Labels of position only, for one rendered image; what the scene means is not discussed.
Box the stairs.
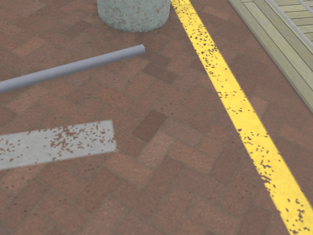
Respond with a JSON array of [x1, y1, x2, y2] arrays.
[[273, 0, 313, 43]]

